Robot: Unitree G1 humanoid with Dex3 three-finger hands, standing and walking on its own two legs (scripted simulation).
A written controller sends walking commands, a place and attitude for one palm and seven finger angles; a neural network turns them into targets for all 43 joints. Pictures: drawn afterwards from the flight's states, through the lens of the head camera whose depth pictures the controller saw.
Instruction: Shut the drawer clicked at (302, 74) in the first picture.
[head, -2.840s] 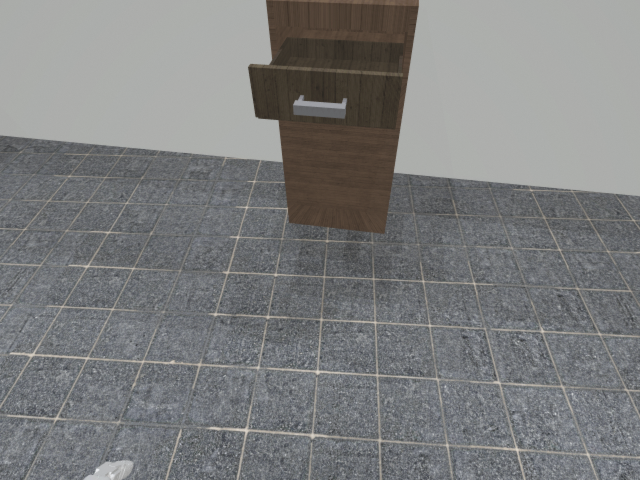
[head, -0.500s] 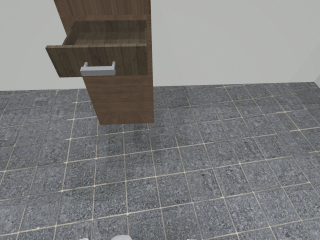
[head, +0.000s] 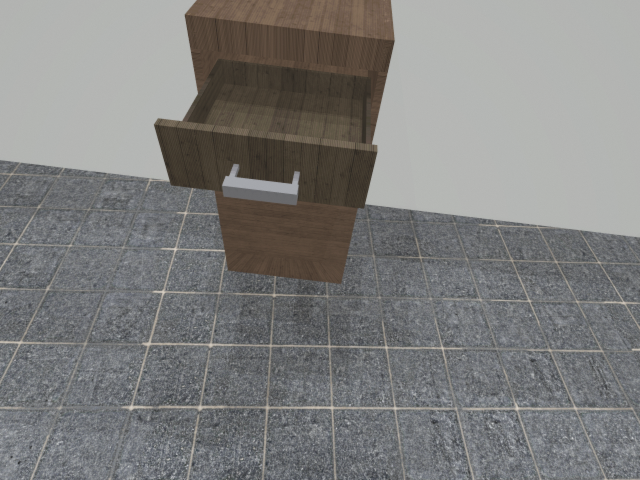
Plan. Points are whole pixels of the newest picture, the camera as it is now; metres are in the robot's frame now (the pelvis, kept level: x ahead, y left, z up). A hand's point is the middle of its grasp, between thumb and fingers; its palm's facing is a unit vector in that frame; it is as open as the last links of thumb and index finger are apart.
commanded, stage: take the last steps up to it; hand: left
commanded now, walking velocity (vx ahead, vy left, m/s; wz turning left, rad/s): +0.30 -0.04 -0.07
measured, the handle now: (263, 181) +0.59 +0.16 +0.00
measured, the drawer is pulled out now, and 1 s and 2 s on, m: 0.29 0.29 0.29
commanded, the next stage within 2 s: come to a stop and stand still in 0.78 s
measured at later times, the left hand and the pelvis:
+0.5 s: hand (257, 390) +0.27 +0.12 -0.15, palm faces -0.08 -0.98 -0.20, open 7.4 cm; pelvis +0.14 -0.05 +0.00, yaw -2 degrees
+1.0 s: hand (259, 468) +0.17 +0.09 -0.17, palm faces +0.12 -0.99 -0.12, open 7.4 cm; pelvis +0.23 -0.05 +0.01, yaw -1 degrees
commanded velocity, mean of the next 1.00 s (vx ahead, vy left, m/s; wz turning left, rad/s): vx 0.17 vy -0.01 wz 0.00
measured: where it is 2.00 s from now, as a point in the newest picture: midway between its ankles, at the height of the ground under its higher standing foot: outside the picture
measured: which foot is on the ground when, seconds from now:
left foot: down 0.00-0.50, up 0.52-0.98, down 1.00-1.00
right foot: up 0.00-0.48, down 0.50-1.00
